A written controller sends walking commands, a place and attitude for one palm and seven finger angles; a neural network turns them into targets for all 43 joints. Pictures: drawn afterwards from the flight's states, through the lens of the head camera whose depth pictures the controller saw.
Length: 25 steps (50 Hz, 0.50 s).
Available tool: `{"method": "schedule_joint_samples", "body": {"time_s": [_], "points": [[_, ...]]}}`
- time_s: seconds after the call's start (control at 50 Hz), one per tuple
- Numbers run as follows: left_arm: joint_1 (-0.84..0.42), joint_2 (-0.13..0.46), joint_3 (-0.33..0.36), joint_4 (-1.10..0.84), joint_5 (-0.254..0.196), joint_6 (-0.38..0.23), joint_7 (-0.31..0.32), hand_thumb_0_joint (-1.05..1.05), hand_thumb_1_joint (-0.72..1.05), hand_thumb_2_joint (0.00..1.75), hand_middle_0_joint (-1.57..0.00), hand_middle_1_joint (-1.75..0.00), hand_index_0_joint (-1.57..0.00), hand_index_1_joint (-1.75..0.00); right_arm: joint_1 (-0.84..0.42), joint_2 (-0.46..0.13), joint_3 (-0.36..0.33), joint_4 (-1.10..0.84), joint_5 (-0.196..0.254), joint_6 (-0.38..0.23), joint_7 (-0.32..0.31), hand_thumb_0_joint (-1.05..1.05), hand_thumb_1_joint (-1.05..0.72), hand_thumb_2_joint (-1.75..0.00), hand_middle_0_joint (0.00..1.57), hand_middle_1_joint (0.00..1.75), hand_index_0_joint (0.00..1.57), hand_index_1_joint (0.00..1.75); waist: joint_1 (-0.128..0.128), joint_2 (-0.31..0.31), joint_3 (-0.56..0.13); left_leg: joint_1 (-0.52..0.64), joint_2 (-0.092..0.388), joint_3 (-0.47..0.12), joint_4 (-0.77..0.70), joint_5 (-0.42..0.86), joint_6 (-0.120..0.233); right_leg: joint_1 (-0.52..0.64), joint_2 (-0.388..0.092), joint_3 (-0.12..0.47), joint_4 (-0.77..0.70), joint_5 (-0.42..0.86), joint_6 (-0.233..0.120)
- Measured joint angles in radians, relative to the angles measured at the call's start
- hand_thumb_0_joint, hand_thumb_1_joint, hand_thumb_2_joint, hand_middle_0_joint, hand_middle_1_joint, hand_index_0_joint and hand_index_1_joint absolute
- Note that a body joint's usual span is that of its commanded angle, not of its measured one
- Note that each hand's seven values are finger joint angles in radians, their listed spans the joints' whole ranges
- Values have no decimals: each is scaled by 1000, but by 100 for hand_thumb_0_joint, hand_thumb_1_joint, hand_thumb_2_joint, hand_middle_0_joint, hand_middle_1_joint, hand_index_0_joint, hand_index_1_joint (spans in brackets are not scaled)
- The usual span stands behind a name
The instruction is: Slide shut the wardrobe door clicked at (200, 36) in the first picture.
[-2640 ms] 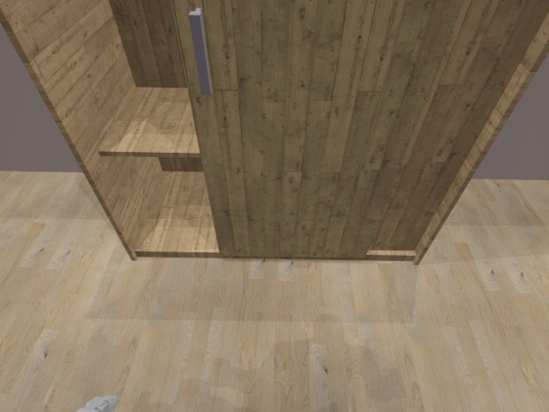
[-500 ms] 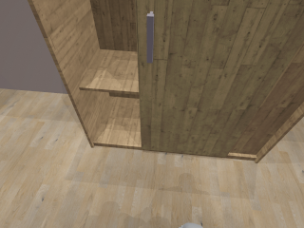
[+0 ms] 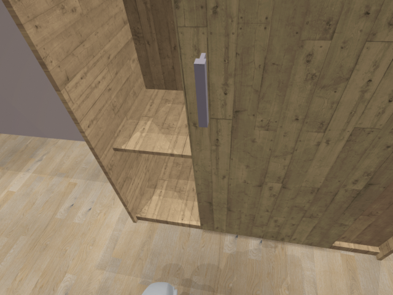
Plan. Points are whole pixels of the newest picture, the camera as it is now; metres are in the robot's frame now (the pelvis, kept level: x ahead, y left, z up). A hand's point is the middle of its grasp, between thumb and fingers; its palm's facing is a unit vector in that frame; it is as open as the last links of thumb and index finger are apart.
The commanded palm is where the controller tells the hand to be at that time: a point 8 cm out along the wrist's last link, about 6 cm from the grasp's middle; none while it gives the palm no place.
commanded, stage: come to a stop and stand still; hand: right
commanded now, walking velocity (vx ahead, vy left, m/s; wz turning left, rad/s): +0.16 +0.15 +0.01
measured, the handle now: (203, 91) +0.54 +0.00 +0.14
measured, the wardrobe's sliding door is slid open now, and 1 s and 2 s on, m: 0.37 0.37 0.37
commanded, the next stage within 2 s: look again from close up in 1.58 s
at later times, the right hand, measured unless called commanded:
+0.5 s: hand (260, 288) +0.19 -0.12 -0.17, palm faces +0.04 +0.97 -0.26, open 7.3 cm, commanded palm none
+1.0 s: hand out of the picture -0.01 -0.22 -0.18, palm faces +0.06 +0.98 -0.21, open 7.4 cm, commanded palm none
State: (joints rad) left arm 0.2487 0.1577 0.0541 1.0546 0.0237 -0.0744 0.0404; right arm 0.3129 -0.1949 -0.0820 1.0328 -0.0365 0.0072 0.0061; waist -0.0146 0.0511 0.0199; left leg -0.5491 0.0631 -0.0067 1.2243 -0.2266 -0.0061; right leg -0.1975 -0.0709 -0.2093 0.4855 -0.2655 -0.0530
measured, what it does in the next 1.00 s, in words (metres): steps on the spot: left foot, then right foot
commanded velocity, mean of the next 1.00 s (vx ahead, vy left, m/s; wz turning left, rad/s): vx -0.10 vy -0.07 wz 0.00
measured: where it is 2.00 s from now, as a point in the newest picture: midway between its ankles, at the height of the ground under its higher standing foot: outside the picture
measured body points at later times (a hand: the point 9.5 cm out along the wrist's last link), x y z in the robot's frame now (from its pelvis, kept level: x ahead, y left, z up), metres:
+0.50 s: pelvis +0.08 +0.06 -0.01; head +0.13 +0.08 +0.43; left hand +0.11 +0.30 -0.18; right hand +0.18 -0.18 -0.15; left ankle +0.17 +0.19 -0.74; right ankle +0.03 -0.07 -0.65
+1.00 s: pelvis +0.02 -0.03 +0.00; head +0.04 -0.04 +0.45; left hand +0.04 +0.20 -0.15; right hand -0.01 -0.27 -0.16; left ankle -0.03 +0.09 -0.72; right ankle +0.03 -0.09 -0.74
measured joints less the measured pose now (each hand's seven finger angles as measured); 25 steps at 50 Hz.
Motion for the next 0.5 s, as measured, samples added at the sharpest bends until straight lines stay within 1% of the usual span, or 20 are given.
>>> {"method": "schedule_joint_samples", "body": {"time_s": [0.06,0.12,0.16,0.2,0.24,0.26,0.28,0.3,0.32,0.34,0.38,0.4,0.44,0.5], "points": [[57,9,-5,25,1,9,-6,-2,94,90,-20,-30,-20,-30,-41,-17,-7,-25,0,7,6,0,-91,-90,20,30,19,30,8,7,-9,-57,40,-11,-73,75,-21,45,-2,0,-50,-2,14],[104,3,-8,41,4,16,-11,-1,93,90,-20,-30,-20,-30,-74,-22,-3,-30,1,17,10,0,-92,-90,20,30,19,30,26,5,-4,-56,63,11,-210,106,-34,84,-9,2,-83,-11,32],[124,-3,-10,47,7,23,-14,-1,92,90,-19,-30,-20,-30,-96,-19,6,-30,6,21,8,0,-92,-90,20,30,19,30,42,-1,12,-23,64,35,-345,96,-35,102,-17,3,-88,-23,47],[136,-12,-13,51,9,33,-15,0,92,90,-19,-30,-20,-30,-116,-11,16,-31,11,20,0,0,-91,-90,20,30,19,30,60,-10,35,26,50,56,-473,79,-29,111,-27,5,-69,-48,66],[150,-20,-13,57,8,46,-17,0,91,90,-20,-30,-20,-30,-127,-1,26,-37,11,12,-6,0,-91,-90,20,30,19,30,69,-17,51,92,31,76,-596,111,-21,109,-34,7,-22,-89,88],[162,-25,-12,58,6,52,-19,0,91,90,-20,-30,-20,-30,-126,2,31,-43,10,3,-8,0,-91,-90,20,30,19,30,70,-16,52,130,29,86,-655,186,-19,100,-34,8,19,-120,100],[165,-25,-9,59,2,61,-22,0,91,90,-20,-30,-20,-30,-130,9,33,-44,7,-8,-14,0,-91,-90,20,30,19,30,68,-24,54,138,28,91,-660,144,-12,69,-41,18,89,-153,99],[153,-19,-4,59,-3,72,-23,0,91,90,-20,-30,-20,-30,-143,24,36,-43,7,-15,-18,0,-91,-90,20,30,20,30,68,-44,66,128,23,97,-629,83,-3,24,-40,57,192,-215,94],[137,-11,2,55,-8,81,-21,0,91,90,-20,-30,-20,-30,-157,39,40,-43,9,-19,-21,0,-91,-90,20,30,20,30,72,-65,84,125,21,104,-606,44,4,-23,-27,105,303,-267,88],[121,-5,8,49,-12,89,-19,0,91,90,-20,-30,-20,-30,-170,52,43,-46,11,-22,-24,0,-91,-90,20,30,20,30,73,-79,97,126,24,109,-598,25,8,-70,-6,137,410,-301,86],[85,5,14,38,-15,106,-17,0,91,90,-20,-30,-20,-30,-192,64,42,-58,15,-20,-34,-1,-92,-90,20,30,20,30,65,-89,111,135,34,111,-606,31,2,-152,33,167,593,-312,89],[65,10,17,31,-14,115,-18,0,91,90,-20,-30,-20,-30,-201,66,42,-63,16,-16,-39,-1,-92,-90,21,30,20,30,59,-91,114,140,37,112,-616,38,4,-186,47,174,656,-298,93],[22,22,22,12,-9,132,-21,0,91,90,-20,-30,-20,-30,-212,67,42,-72,16,-8,-48,-1,-92,-90,21,30,20,30,48,-92,113,146,42,112,-639,56,7,-240,66,184,726,-260,102],[-42,41,28,-24,-1,147,-29,0,91,90,-19,-30,-20,-30,-218,58,39,-79,13,2,-57,-1,-92,-90,21,30,20,30,35,-89,100,145,49,111,-665,84,1,-283,75,195,730,-211,112]]}}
